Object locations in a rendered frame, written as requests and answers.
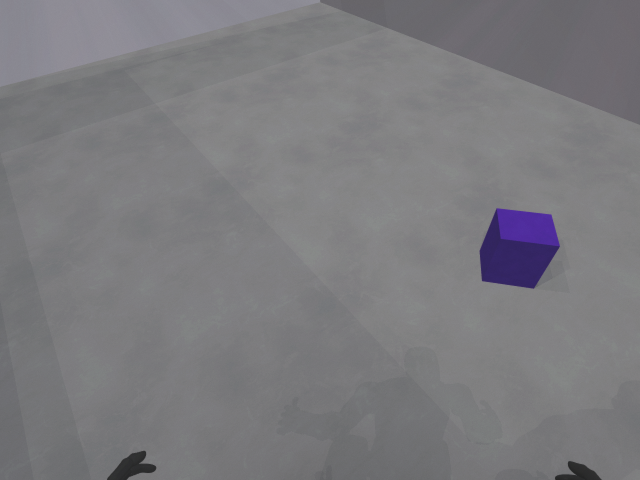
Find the left robot hand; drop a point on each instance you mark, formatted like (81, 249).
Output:
(130, 466)

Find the carton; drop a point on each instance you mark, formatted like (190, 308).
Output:
(518, 248)

